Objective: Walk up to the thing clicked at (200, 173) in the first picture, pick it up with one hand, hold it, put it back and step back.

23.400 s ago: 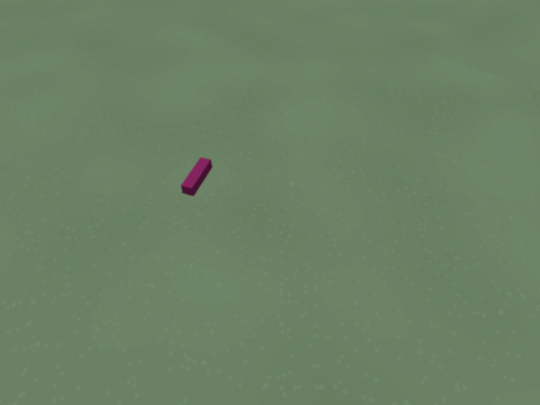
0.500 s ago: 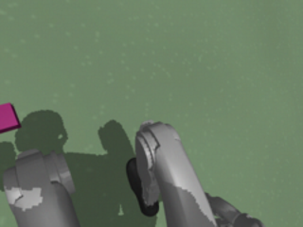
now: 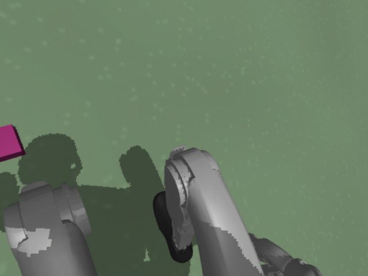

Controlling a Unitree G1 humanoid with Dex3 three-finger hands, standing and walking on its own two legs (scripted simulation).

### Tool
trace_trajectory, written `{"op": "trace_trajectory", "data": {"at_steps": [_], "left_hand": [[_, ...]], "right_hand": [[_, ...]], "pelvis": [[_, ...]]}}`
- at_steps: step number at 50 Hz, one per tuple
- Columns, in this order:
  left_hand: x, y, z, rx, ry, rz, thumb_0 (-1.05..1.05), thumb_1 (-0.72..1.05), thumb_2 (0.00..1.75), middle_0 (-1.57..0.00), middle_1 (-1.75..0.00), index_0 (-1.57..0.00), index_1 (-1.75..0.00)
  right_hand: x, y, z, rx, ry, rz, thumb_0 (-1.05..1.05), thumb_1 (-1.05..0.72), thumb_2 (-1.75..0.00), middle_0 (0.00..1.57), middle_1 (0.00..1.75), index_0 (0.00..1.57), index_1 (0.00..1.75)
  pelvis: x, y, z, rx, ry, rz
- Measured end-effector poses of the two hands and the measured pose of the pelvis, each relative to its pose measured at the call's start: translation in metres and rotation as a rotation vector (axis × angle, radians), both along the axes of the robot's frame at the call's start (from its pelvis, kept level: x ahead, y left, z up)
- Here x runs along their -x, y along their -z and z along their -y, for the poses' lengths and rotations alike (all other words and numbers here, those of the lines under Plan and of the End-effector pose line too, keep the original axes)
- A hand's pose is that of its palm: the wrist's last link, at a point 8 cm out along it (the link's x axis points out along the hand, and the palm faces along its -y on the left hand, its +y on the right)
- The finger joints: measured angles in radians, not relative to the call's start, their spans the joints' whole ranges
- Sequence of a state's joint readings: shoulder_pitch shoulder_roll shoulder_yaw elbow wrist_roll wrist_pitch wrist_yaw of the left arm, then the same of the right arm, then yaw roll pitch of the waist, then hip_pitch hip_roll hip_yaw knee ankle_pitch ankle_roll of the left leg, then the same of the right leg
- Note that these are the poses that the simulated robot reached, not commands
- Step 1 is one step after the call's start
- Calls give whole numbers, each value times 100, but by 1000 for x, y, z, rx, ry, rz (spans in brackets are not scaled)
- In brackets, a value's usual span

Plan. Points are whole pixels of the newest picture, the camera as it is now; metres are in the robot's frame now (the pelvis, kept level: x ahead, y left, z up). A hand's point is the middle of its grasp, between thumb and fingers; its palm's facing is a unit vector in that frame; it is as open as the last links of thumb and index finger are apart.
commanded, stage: close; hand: left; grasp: from above
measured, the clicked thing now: out of the picture +0.39 +0.34 -0.27
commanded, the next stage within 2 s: settle in 0.66 s
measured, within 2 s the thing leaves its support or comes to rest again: leaves its support in 1.06 s
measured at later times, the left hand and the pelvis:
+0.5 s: hand out of the picture +0.38 +0.33 -0.25, palm faces -0.42 -0.18 -0.89, open 10.0 cm; pelvis +0.00 +0.00 +0.00, yaw +0 degrees
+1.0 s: hand out of the picture +0.38 +0.33 -0.25, palm faces -0.41 -0.19 -0.89, open 9.5 cm; pelvis +0.00 +0.00 +0.00, yaw +0 degrees
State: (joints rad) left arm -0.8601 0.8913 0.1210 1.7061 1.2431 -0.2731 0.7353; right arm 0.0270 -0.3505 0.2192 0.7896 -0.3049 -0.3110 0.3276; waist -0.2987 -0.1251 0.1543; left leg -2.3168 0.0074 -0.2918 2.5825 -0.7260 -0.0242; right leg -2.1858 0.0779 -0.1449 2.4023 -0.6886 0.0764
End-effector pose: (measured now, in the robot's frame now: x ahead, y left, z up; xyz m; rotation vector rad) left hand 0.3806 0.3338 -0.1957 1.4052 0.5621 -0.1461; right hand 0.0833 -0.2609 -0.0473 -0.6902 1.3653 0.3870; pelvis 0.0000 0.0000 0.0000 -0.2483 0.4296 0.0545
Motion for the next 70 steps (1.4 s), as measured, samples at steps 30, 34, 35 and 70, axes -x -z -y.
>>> {"op": "trace_trajectory", "data": {"at_steps": [30, 34, 35, 70], "left_hand": [[0, -1, 0, 1, -2, 1, 0, 10, 46, -56, -57, -62, -53], [0, -1, 0, 1, -3, 2, 0, 9, 47, -56, -56, -62, -52], [0, -1, 0, 1, -3, 2, 0, 9, 48, -56, -56, -63, -53], [5, -78, -11, -51, -32, 9, 0, 9, 54, -62, -75, -67, -65]], "right_hand": [[0, 0, -1, 3, 0, 1, 1, -88, -89, 20, 30, 20, 30], [0, 0, -1, 6, 3, 4, 1, -88, -89, 20, 30, 20, 30], [0, -1, -1, 7, 3, 4, 1, -88, -89, 20, 30, 20, 30], [-34, 17, -5, -101, 160, 130, 1, -91, -90, 20, 30, 20, 30]], "pelvis": [[0, -1, 0, -1, 1, -4], [1, -1, 0, 0, 2, -3], [1, -1, 0, 0, 2, -3], [-1, -18, 4, -46, -26, -102]]}}
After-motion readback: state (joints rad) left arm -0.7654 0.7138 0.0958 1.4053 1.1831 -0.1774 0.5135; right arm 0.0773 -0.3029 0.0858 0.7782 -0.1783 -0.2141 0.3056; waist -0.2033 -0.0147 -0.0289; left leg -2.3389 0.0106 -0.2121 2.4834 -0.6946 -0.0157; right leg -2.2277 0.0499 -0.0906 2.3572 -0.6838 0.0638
